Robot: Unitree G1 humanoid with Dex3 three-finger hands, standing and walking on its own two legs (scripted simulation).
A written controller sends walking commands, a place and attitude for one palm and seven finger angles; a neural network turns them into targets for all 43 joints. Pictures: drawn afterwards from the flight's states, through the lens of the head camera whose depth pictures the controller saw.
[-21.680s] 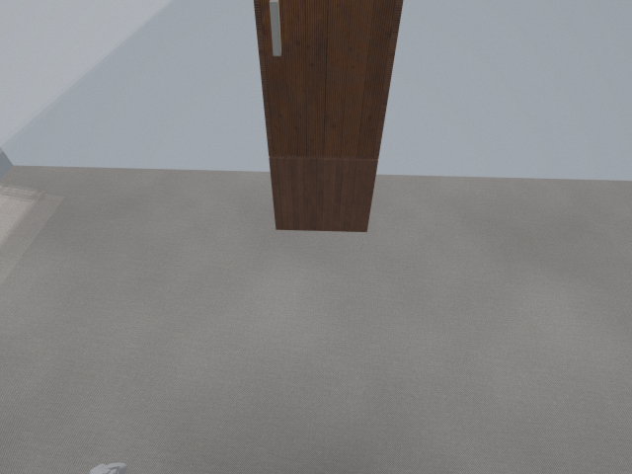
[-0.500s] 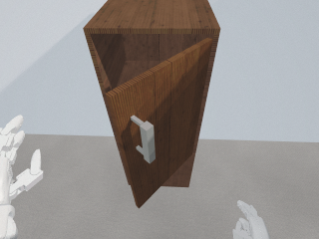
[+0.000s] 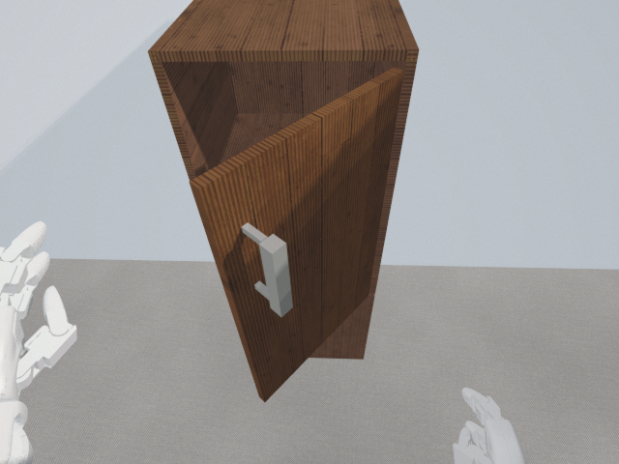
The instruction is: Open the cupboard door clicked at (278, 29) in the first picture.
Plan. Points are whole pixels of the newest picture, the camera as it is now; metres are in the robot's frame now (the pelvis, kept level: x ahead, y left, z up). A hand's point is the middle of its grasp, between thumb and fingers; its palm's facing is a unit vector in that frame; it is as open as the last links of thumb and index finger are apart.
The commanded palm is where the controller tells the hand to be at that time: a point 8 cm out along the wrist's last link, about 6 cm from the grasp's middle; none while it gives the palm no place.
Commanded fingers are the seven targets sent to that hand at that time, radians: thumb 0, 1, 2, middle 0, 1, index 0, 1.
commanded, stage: step back with the hand held close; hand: left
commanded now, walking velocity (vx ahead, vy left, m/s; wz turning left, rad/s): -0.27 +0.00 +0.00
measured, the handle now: (266, 270) +0.33 +0.10 +0.09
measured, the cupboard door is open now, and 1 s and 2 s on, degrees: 49 49 49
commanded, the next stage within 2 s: stop stepping back and stand still in 0.96 s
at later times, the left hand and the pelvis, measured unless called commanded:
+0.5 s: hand (10, 390) +0.13 +0.28 +0.15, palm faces +0.36 -0.78 -0.52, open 7.4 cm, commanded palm +0.07 +0.32 +0.17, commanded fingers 0.00 0.90 0.90 -0.20 -0.30 -0.20 -0.30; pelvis -0.07 +0.03 -0.01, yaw -1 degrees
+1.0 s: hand out of the picture +0.03 +0.29 +0.17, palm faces +0.44 -0.76 -0.48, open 7.4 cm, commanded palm -0.04 +0.32 +0.17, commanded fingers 0.00 0.90 0.90 -0.20 -0.30 -0.20 -0.30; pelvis -0.17 +0.02 -0.02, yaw +1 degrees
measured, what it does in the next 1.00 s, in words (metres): walks backwards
